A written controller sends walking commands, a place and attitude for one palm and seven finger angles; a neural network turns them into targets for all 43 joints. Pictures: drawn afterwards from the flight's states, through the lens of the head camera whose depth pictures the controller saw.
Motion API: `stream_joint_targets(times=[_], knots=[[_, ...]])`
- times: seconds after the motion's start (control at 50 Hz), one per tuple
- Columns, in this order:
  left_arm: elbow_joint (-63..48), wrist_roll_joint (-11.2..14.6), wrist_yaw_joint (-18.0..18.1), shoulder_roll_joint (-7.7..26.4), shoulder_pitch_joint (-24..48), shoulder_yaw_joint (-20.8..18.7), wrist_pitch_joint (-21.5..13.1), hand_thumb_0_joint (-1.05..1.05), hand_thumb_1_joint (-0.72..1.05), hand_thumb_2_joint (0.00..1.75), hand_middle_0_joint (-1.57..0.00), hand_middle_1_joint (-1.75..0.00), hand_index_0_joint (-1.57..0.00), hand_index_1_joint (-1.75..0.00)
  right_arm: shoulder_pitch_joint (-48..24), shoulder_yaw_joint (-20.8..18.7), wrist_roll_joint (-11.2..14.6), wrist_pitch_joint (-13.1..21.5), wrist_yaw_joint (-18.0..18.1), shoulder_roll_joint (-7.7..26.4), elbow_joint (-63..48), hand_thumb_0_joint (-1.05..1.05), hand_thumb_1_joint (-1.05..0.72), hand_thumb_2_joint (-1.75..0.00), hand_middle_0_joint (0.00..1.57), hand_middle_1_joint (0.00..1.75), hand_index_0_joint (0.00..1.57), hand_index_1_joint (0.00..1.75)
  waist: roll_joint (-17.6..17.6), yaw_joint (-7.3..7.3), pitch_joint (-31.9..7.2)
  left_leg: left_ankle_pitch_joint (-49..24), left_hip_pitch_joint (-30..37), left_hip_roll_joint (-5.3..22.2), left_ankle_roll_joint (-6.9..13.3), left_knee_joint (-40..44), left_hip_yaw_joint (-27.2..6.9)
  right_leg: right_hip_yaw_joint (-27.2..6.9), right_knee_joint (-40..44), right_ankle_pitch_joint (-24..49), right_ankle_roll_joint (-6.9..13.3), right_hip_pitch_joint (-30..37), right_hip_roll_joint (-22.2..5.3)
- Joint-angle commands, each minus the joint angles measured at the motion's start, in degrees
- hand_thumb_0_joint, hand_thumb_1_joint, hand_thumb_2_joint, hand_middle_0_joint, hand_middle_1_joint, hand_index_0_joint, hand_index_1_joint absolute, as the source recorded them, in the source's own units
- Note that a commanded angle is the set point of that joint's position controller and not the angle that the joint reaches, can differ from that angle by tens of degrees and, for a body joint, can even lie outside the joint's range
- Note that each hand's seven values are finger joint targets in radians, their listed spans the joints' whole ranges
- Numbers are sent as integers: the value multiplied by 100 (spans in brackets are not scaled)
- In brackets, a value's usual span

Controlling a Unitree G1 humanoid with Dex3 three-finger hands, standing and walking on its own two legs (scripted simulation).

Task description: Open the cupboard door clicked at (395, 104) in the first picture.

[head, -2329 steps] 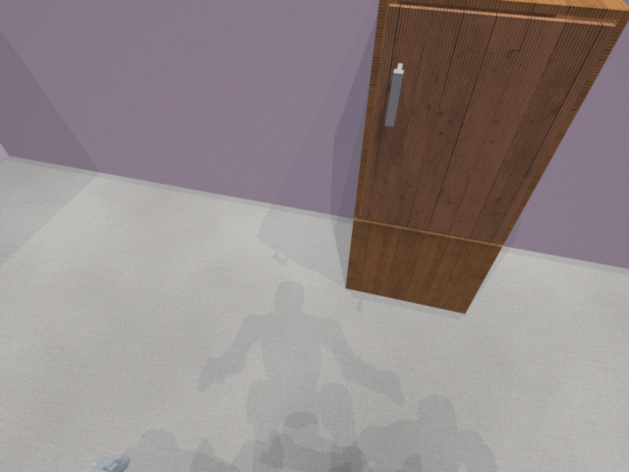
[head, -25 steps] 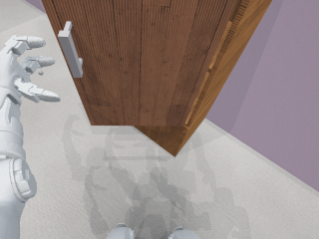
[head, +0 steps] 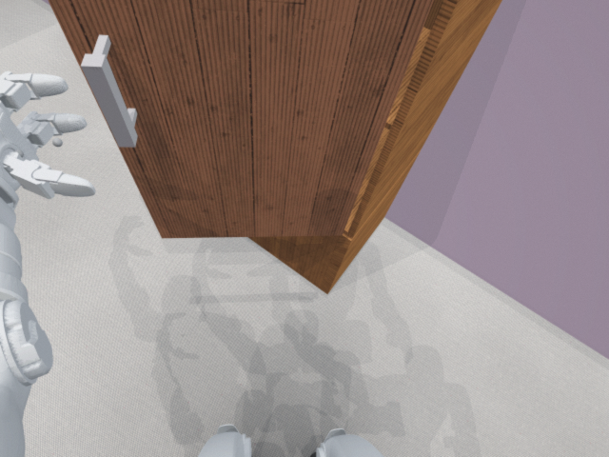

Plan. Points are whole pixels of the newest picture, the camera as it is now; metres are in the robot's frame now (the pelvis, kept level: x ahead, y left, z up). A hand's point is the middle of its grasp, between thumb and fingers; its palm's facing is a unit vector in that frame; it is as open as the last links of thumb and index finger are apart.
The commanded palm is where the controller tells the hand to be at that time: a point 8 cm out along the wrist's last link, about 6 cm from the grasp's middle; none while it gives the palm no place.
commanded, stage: slide the fingers in behind the handle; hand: left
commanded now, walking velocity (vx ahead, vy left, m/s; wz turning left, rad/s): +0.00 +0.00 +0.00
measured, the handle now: (116, 94) +0.55 +0.21 +0.12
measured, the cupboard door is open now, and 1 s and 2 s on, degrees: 40 40 39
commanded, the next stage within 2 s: move the hooked fingers beside the handle in 1.50 s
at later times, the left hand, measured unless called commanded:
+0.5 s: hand (89, 146) +0.47 +0.23 +0.11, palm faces +0.01 -1.00 +0.00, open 14.0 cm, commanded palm +0.45 +0.27 +0.11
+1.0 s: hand (100, 151) +0.46 +0.22 +0.11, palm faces +0.08 -1.00 -0.01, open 14.4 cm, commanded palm +0.45 +0.23 +0.11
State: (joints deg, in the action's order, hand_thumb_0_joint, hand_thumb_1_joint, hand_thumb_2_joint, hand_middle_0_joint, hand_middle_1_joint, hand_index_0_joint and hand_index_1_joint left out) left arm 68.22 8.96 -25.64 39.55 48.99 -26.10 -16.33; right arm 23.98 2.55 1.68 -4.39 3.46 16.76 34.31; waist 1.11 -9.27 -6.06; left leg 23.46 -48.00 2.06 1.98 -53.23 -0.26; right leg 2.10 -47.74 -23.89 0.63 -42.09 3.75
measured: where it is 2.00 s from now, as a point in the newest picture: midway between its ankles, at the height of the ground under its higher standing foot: outside the picture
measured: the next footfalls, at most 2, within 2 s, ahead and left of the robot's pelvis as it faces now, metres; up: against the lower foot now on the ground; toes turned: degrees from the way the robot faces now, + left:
none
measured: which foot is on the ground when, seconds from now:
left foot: down 0.00-1.00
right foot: down 0.00-1.00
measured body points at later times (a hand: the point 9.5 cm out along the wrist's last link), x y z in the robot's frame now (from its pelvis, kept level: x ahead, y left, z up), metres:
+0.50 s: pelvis +0.00 +0.00 +0.00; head +0.08 +0.02 +0.44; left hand +0.46 +0.28 +0.11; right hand +0.03 -0.27 -0.10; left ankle +0.01 +0.09 -0.69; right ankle -0.02 -0.12 -0.69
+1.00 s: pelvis -0.01 -0.01 +0.00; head +0.08 +0.01 +0.44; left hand +0.45 +0.27 +0.11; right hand +0.03 -0.28 -0.11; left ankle +0.01 +0.09 -0.69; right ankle -0.02 -0.12 -0.69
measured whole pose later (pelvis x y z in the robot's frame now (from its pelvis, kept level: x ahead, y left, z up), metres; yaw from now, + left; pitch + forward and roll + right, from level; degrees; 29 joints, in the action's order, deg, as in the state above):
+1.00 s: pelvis -0.01 -0.01 +0.00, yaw +3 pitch +16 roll -3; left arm 64.2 10.8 -12.6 27.3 49.0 -14.8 -18.7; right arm 22.7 1.0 1.1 -1.4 1.5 15.4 38.9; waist 1.7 -6.2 -5.8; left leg 22.4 -45.6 0.4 1.3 -52.5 -2.4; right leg 4.3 -48.3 -24.6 1.3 -39.3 2.4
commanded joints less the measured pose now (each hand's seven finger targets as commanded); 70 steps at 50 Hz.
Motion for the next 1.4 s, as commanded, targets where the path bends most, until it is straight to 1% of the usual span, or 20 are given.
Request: stream_joint_targets(times=[0.0,0.04,0.1,0.14,0.26,0.34,0.44,0.54,0.62,0.74,0.82,0.88,0.92,0.98,1.06,1.1,1.12,1.18,1.24,1.38], knots=[[-1639,286,-23,1307,2373,-63,-605,0,-50,30,-30,-120,-30,-120,708,-420,-15,109,43,1024,-286,0,-90,-90,20,30,20,30,957,63,-2583,-2654,2810,-10,-26,396,-338,-30,439,2038,67,281,75],[-1605,286,-14,1219,2145,-40,-560,0,-50,30,-30,-120,-30,-120,666,-434,-6,97,27,1020,-278,0,-90,-90,20,30,20,30,1012,147,-2610,-2628,2843,-6,-50,427,-343,-12,434,1985,64,265,60],[-1464,263,76,869,2240,228,-365,0,-50,30,-30,-120,-30,-120,658,-419,6,89,21,988,-266,0,-90,-90,20,30,20,30,864,60,-2192,-2437,2641,-27,-13,496,-349,22,481,1861,62,159,39],[-1355,181,208,1013,2121,121,-257,0,-50,30,-30,-120,-30,-120,623,-418,3,76,17,999,-286,0,-90,-90,20,30,20,30,828,126,-2092,-2289,2534,-22,-26,546,-336,16,495,1773,54,176,18],[-1876,144,536,1098,2265,-111,-549,0,-50,30,-30,-120,-30,-120,611,-432,-33,111,-36,956,-329,0,-90,-90,20,30,20,30,672,175,-2587,-2628,2740,-23,-51,495,-341,-16,409,2098,50,515,25],[-1573,119,554,1021,2002,-66,-564,0,-50,30,-30,-120,-30,-120,525,-414,-4,103,-46,944,-336,0,-90,-90,20,30,20,30,501,188,-2238,-2277,2388,-54,-11,524,-252,-59,450,2033,42,629,13],[-1534,70,542,578,2258,385,-460,0,-50,30,-30,-120,-30,-120,452,-396,6,116,-29,910,-342,0,-90,-90,20,30,20,30,777,90,-1933,-1974,2433,-60,-25,607,-289,-35,525,1708,62,327,-20],[-1885,202,647,141,2626,613,-597,0,-50,30,-30,-120,-30,-120,473,-443,-13,194,-42,895,-248,0,-90,-90,20,30,20,30,703,-30,-2242,-2041,2806,-26,-37,574,-386,-19,523,1615,55,160,1],[-1925,130,776,71,2803,663,-652,0,-50,30,-30,-120,-30,-120,485,-457,-17,253,-58,899,-155,0,-90,-90,20,30,20,30,773,-26,-2337,-2007,2835,-49,-39,572,-400,-34,513,1615,63,179,-9],[-1772,75,867,-337,2868,1026,-658,0,-50,30,-30,-120,-30,-120,454,-463,-28,307,-74,878,-25,0,-90,-90,20,30,20,30,726,-101,-2115,-1743,2845,-51,-50,614,-469,7,564,1332,85,-15,-10],[-1997,86,892,-740,3045,1347,-703,0,-50,30,-30,-120,-30,-120,474,-492,-33,373,-103,858,24,0,-90,-90,20,30,20,30,922,-152,-2322,-1985,3154,-50,-75,573,-528,30,530,1430,95,-161,-11],[-1822,88,941,-825,3146,1443,-657,0,-50,30,-30,-120,-30,-120,455,-483,-39,404,-114,872,90,0,-90,-90,20,30,20,30,753,-217,-2044,-1684,2983,-60,-63,621,-547,35,592,1249,98,-204,-10],[-1976,81,968,-918,3248,1499,-706,0,-50,30,-30,-120,-30,-120,465,-499,-46,451,-117,867,112,0,-90,-90,20,30,20,30,821,-215,-2274,-1839,3155,-60,-66,586,-569,35,548,1337,101,-230,-17],[-1766,99,985,-1170,3231,1697,-633,0,-50,30,-30,-120,-30,-120,436,-485,-53,472,-137,849,163,0,-90,-90,20,30,20,30,739,-262,-1998,-1631,2981,-83,-58,596,-548,47,604,1221,98,-291,-25],[-1875,90,1015,-1259,3370,1760,-668,0,-50,30,-30,-120,-30,-120,454,-504,-53,534,-146,851,202,0,-90,-90,20,30,20,30,726,-252,-2181,-1734,3136,-80,-75,594,-614,63,561,1256,115,-329,-31],[-1950,114,1019,-1595,3397,2020,-663,0,-50,30,-30,-120,-30,-120,446,-497,-70,579,-170,809,223,0,-90,-90,20,30,20,30,812,-298,-2176,-1885,3229,-89,-77,556,-629,104,529,1318,125,-373,-33],[-1935,91,1043,-1354,3453,1831,-682,0,-50,30,-30,-120,-30,-120,457,-518,-66,574,-165,850,256,0,-90,-90,20,30,20,30,820,-259,-2271,-1902,3264,-76,-94,548,-650,82,511,1331,122,-398,-40],[-1909,98,1062,-1633,3402,2049,-655,0,-50,30,-30,-120,-30,-120,420,-515,-66,603,-197,817,260,0,-90,-90,20,30,20,30,765,-295,-2218,-1914,3291,-96,-91,536,-640,100,538,1333,123,-409,-30],[-1763,112,1064,-1288,3318,1753,-630,0,-50,30,-30,-120,-30,-120,440,-507,-58,585,-182,854,293,0,-90,-90,20,30,20,30,549,-246,-2211,-1979,3119,-105,-69,528,-599,80,537,1475,117,-247,-37],[-1595,91,1028,-1395,3333,1861,-589,0,-50,30,-30,-120,-30,-120,387,-474,-62,598,-188,835,265,0,-90,-90,20,30,20,30,724,-246,-2028,-1799,3014,-121,-84,552,-617,94,515,1287,130,-383,-46]])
